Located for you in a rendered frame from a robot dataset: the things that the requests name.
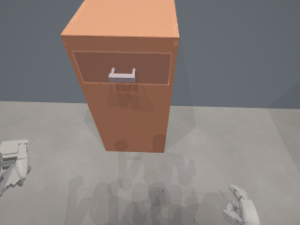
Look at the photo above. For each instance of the handle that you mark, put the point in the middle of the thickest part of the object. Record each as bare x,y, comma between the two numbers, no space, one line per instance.
122,77

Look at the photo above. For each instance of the robot right hand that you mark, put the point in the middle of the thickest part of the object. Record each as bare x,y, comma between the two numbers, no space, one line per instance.
244,212

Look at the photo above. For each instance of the drawer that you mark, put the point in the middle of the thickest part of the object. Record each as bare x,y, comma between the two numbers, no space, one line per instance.
150,67

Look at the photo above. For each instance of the cabinet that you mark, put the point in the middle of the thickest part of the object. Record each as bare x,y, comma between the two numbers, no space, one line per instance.
130,117

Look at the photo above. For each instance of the robot left hand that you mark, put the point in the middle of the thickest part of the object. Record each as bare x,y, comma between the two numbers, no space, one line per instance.
14,159

